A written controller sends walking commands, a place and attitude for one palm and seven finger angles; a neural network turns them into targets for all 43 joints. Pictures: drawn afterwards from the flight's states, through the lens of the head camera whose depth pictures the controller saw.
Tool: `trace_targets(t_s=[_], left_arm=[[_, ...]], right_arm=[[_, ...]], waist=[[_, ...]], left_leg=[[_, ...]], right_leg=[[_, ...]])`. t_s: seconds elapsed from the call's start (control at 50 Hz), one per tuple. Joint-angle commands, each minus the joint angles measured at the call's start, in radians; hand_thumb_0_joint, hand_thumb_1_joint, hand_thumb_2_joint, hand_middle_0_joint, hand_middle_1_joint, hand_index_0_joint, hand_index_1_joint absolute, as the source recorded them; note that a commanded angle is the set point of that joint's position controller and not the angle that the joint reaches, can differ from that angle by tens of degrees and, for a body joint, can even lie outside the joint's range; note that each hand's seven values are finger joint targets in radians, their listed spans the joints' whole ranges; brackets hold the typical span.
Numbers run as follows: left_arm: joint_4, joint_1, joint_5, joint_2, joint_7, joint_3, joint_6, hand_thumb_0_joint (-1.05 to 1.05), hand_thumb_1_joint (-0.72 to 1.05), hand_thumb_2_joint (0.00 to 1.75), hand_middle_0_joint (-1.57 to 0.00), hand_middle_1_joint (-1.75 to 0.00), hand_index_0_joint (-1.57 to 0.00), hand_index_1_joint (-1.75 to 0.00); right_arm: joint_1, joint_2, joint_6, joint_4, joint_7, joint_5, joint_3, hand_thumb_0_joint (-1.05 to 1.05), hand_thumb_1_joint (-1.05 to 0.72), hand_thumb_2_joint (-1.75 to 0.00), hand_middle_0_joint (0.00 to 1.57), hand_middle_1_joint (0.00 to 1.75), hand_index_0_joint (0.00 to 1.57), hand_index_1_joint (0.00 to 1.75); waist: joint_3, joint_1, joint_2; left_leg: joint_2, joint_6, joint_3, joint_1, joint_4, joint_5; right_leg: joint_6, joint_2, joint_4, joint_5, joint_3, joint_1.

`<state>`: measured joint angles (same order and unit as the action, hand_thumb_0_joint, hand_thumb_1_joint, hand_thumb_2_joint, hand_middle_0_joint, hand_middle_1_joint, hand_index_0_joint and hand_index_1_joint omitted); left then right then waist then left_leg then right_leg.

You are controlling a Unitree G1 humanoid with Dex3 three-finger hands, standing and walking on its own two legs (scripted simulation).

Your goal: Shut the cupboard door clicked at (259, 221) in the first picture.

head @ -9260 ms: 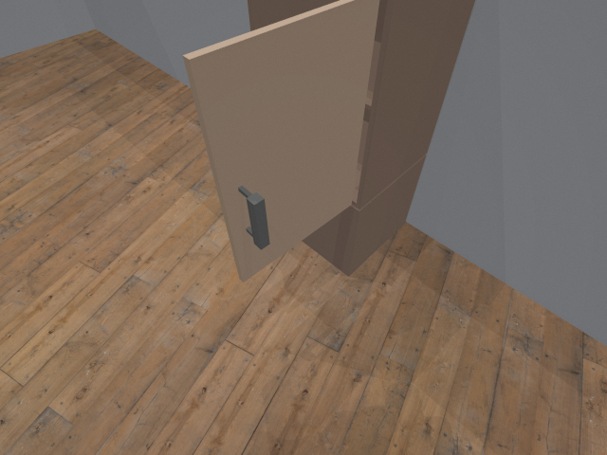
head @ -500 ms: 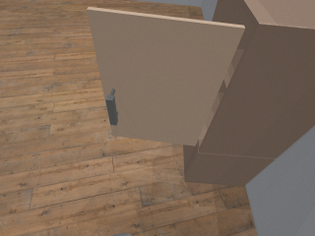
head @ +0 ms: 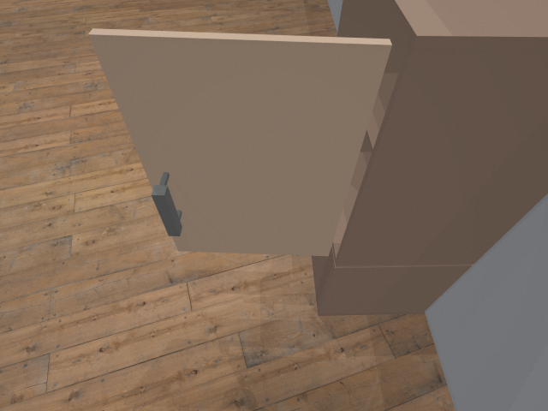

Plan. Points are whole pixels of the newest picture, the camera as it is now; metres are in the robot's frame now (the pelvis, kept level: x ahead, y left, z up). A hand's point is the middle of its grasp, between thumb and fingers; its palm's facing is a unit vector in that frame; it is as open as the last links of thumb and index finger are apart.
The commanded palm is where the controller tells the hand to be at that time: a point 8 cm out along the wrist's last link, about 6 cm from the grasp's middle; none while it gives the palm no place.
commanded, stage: come to a stop and stand still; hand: left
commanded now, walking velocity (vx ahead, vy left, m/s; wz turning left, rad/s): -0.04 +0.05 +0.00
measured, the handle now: (170, 204) +0.51 +0.24 -0.09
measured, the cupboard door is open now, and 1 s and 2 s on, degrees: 87 87 87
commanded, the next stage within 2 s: look again from close up in 0.64 s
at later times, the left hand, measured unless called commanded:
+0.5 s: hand out of the picture -0.04 +0.24 -0.16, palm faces +0.02 -0.97 -0.26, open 7.4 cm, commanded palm none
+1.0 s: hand out of the picture -0.01 +0.19 -0.17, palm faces -0.01 -0.98 -0.19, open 7.3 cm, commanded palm none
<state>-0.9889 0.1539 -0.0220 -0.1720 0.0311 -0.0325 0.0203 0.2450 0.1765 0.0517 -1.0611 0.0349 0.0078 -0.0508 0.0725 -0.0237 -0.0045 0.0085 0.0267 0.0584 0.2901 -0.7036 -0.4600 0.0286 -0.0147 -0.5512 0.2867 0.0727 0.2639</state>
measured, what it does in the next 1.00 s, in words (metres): stands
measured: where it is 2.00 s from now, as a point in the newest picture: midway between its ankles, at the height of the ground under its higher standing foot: outside the picture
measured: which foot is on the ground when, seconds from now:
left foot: down 0.00-1.00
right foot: down 0.00-1.00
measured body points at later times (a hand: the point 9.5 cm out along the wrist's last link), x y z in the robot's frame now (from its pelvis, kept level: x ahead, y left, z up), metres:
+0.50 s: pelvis -0.04 +0.05 +0.00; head -0.04 +0.03 +0.45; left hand -0.04 +0.29 -0.14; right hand +0.02 -0.19 -0.15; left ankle -0.02 +0.11 -0.73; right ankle +0.00 -0.10 -0.73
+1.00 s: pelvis -0.02 +0.02 +0.01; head -0.01 +0.02 +0.46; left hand -0.01 +0.24 -0.15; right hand -0.02 -0.20 -0.15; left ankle -0.02 +0.11 -0.73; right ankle +0.00 -0.11 -0.73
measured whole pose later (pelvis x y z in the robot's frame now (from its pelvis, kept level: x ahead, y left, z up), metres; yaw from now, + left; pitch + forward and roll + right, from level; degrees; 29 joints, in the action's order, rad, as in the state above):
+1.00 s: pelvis -0.02 +0.02 +0.01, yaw -1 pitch -1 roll +0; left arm -1.11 0.28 -0.01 -0.15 0.03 0.02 -0.01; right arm 0.29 0.16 -0.02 -1.11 0.02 0.01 0.01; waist 0.03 0.00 -0.01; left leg -0.03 -0.05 0.09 0.16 -0.41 -0.24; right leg -0.01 -0.04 -0.45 0.21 0.02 0.22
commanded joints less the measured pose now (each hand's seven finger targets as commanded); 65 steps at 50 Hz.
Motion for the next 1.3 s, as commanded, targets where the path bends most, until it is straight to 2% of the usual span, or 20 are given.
trace_targets(t_s=[0.0,0.02,0.04,0.06,0.08,0.1,0.12,0.14,0.18,0.22,0.26,0.3,0.36,0.44,0.6,0.64,0.88,1.04,1.14,1.28], left_arm=[[0.029,0.039,0.011,-0.168,0.013,-0.039,-0.02,0.0,0.9,0.9,-0.2,-0.3,-0.2,-0.3],[0.029,0.042,0.015,-0.144,0.008,-0.035,-0.017,0.0,0.9,0.9,-0.2,-0.3,-0.2,-0.3],[0.036,0.053,0.021,-0.113,0.004,-0.029,-0.011,0.0,0.9,0.9,-0.2,-0.3,-0.2,-0.3],[0.032,0.05,0.019,-0.094,0.005,-0.021,-0.005,0.0,0.9,0.9,-0.2,-0.3,-0.2,-0.3],[0.019,0.044,0.013,-0.093,0.006,-0.019,0.005,0.0,0.9,0.9,-0.2,-0.3,-0.2,-0.3],[-0.02,0.204,0.015,-0.113,0.045,-0.001,-0.017,0.0,0.9,0.9,-0.2,-0.3,-0.2,-0.3],[-0.003,0.18,0.0,-0.169,0.039,-0.008,-0.041,0.0,0.9,0.9,-0.2,-0.3,-0.2,-0.3],[0.011,0.119,0.007,-0.177,0.027,-0.009,-0.045,0.0,0.9,0.9,-0.2,-0.3,-0.2,-0.3],[0.036,0.086,0.008,-0.14,0.023,0.003,-0.036,0.0,0.9,0.9,-0.2,-0.3,-0.2,-0.3],[0.035,0.085,0.002,-0.12,0.015,0.01,-0.022,0.0,0.9,0.9,-0.2,-0.3,-0.2,-0.3],[0.029,0.105,-0.003,-0.098,0.009,0.016,-0.013,0.0,0.9,0.9,-0.2,-0.3,-0.2,-0.3],[0.026,0.124,-0.006,-0.095,0.005,0.019,-0.011,0.0,0.9,0.9,-0.2,-0.3,-0.2,-0.3],[0.021,0.173,-0.009,-0.094,0.001,0.018,-0.01,0.0,0.9,0.9,-0.2,-0.3,-0.2,-0.3],[0.013,0.202,-0.007,-0.101,-0.001,0.021,-0.018,0.0,0.9,0.9,-0.2,-0.3,-0.2,-0.3],[-0.017,0.207,-0.001,-0.1,-0.002,0.029,-0.039,0.0,0.9,0.9,-0.2,-0.3,-0.2,-0.3],[-0.028,0.21,0.001,-0.1,-0.002,0.031,-0.043,0.0,0.9,0.9,-0.2,-0.3,-0.2,-0.3],[-0.08,0.2,0.009,-0.078,0.005,0.037,-0.052,0.0,0.9,0.9,-0.2,-0.3,-0.2,-0.3],[-0.086,0.18,0.012,-0.078,0.008,0.036,-0.051,0.0,0.9,0.9,-0.2,-0.3,-0.2,-0.3],[-0.083,0.172,0.012,-0.076,0.009,0.036,-0.05,0.0,0.9,0.9,-0.2,-0.3,-0.2,-0.3],[-0.084,0.172,0.013,-0.078,0.009,0.034,-0.053,0.0,0.9,0.9,-0.2,-0.3,-0.2,-0.3]], right_arm=[[0.089,0.048,-0.029,0.023,-0.003,-0.004,0.003,0.0,-0.9,-0.9,0.2,0.3,0.2,0.3],[0.1,0.061,-0.039,0.015,-0.002,0.001,0.002,0.0,-0.9,-0.9,0.2,0.3,0.2,0.3],[0.074,0.107,-0.045,0.028,0.001,0.01,-0.003,0.0,-0.9,-0.9,0.2,0.3,0.2,0.3],[0.033,0.129,-0.044,0.038,0.003,0.012,-0.001,0.0,-0.9,-0.9,0.2,0.3,0.2,0.3],[-0.006,0.122,-0.041,0.04,0.002,0.011,0.001,0.0,-0.9,-0.9,0.2,0.3,0.2,0.3],[-0.123,0.143,-0.063,0.135,-0.007,-0.011,-0.004,0.0,-0.9,-0.9,0.2,0.3,0.2,0.3],[-0.073,0.105,-0.062,0.159,-0.01,-0.002,0.011,0.0,-0.9,-0.9,0.2,0.3,0.2,0.3],[0.057,0.052,-0.064,0.125,-0.011,0.001,0.01,0.0,-0.9,-0.9,0.2,0.3,0.2,0.3],[0.072,0.089,-0.064,0.127,-0.01,0.006,0.011,0.0,-0.9,-0.9,0.2,0.3,0.2,0.3],[0.025,0.105,-0.067,0.151,-0.011,0.009,0.011,0.0,-0.9,-0.9,0.2,0.3,0.2,0.3],[0.005,0.126,-0.063,0.17,-0.014,0.01,0.012,0.0,-0.9,-0.9,0.2,0.3,0.2,0.3],[0.004,0.141,-0.06,0.18,-0.02,0.013,0.006,0.0,-0.9,-0.9,0.2,0.3,0.2,0.3],[-0.011,0.154,-0.06,0.183,-0.024,0.014,0.006,0.0,-0.9,-0.9,0.2,0.3,0.2,0.3],[-0.005,0.154,-0.061,0.169,-0.026,0.013,0.01,0.0,-0.9,-0.9,0.2,0.3,0.2,0.3],[0.041,0.141,-0.07,0.11,-0.025,0.008,0.023,0.0,-0.9,-0.9,0.2,0.3,0.2,0.3],[0.047,0.132,-0.075,0.091,-0.024,0.006,0.026,0.0,-0.9,-0.9,0.2,0.3,0.2,0.3],[0.083,0.087,-0.093,0.0,-0.013,0.002,0.047,0.0,-0.9,-0.9,0.2,0.3,0.2,0.3],[0.085,0.072,-0.093,-0.035,-0.008,0.002,0.051,0.0,-0.9,-0.9,0.2,0.3,0.2,0.3],[0.082,0.067,-0.088,-0.044,-0.008,0.002,0.05,0.0,-0.9,-0.9,0.2,0.3,0.2,0.3],[0.077,0.069,-0.089,-0.054,-0.008,0.002,0.051,0.0,-0.9,-0.9,0.2,0.3,0.2,0.3]], waist=[[-0.135,0.007,-0.139],[-0.14,0.013,-0.055],[-0.122,0.033,0.088],[-0.093,0.047,0.134],[-0.053,0.055,0.135],[-0.038,0.099,0.177],[-0.075,0.045,0.114],[-0.159,-0.015,0.117],[-0.181,-0.004,0.099],[-0.077,0.02,0.108],[0.025,0.025,0.01],[0.077,0.023,-0.012],[0.066,0.038,0.024],[0.026,0.037,0.033],[0.009,0.016,-0.034],[-0.005,0.016,-0.008],[-0.034,0.023,-0.015],[-0.025,0.027,0.001],[-0.001,0.026,-0.021],[-0.024,0.025,-0.022]], left_leg=[[0.018,0.009,-0.022,-0.081,0.273,0.219],[0.07,-0.014,-0.071,-0.162,0.316,0.39],[0.169,-0.065,-0.184,-0.136,0.329,0.549],[0.218,-0.106,-0.199,-0.055,0.351,0.57],[0.204,-0.114,-0.188,0.008,0.38,0.471],[0.159,-0.06,-0.067,-0.04,0.123,0.524],[0.064,-0.02,-0.04,-0.019,0.073,0.446],[0.051,-0.019,-0.046,-0.074,0.179,0.332],[0.109,-0.045,-0.106,-0.107,0.24,0.424],[0.139,-0.073,-0.148,-0.041,0.313,0.395],[0.138,-0.081,-0.175,0.054,0.386,0.155],[0.127,-0.082,-0.196,0.112,0.454,-0.058],[0.129,-0.09,-0.205,0.129,0.499,-0.115],[0.118,-0.092,-0.2,0.082,0.494,-0.1],[0.095,-0.082,-0.171,-0.003,0.457,0.012],[0.092,-0.081,-0.16,-0.025,0.45,0.059],[0.086,-0.067,-0.108,-0.078,0.4,0.295],[0.089,-0.062,-0.097,-0.088,0.386,0.365],[0.09,-0.06,-0.096,-0.087,0.393,0.339],[0.093,-0.057,-0.091,-0.118,0.393,0.371]], right_leg=[[0.108,-0.233,0.063,-0.643,-0.193,-0.151],[0.057,-0.175,0.034,-0.481,-0.151,-0.089],[0.008,-0.105,0.021,-0.295,-0.104,-0.049],[-0.02,-0.065,0.032,-0.131,-0.062,-0.09],[-0.023,-0.047,0.03,-0.039,-0.057,-0.118],[0.006,-0.137,0.091,-0.303,-0.139,-0.032],[0.047,-0.203,0.087,-0.622,-0.215,-0.084],[0.083,-0.236,0.031,-0.634,-0.222,-0.102],[0.042,-0.125,0.027,-0.283,-0.126,-0.077],[0.012,-0.069,0.048,-0.071,-0.081,-0.032],[0.0,-0.056,0.067,0.005,-0.073,-0.015],[0.0,-0.049,0.072,0.041,-0.078,0.005],[-0.007,-0.044,0.049,0.022,-0.061,-0.017],[-0.005,-0.048,0.074,0.016,-0.077,-0.016],[0.003,-0.073,0.155,0.024,-0.141,0.023],[0.004,-0.08,0.158,-0.017,-0.14,0.011],[0.003,-0.099,0.164,-0.164,-0.145,-0.063],[0.004,-0.1,0.165,-0.228,-0.14,-0.092],[0.003,-0.097,0.179,-0.208,-0.142,-0.081],[0.003,-0.098,0.181,-0.235,-0.141,-0.096]])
